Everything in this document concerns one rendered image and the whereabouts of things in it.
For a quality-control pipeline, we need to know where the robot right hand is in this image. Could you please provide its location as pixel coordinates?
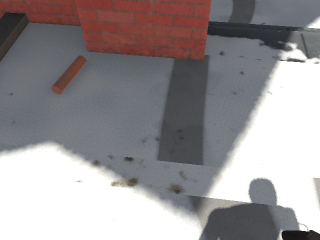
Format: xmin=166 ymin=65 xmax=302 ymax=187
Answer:
xmin=281 ymin=230 xmax=320 ymax=240

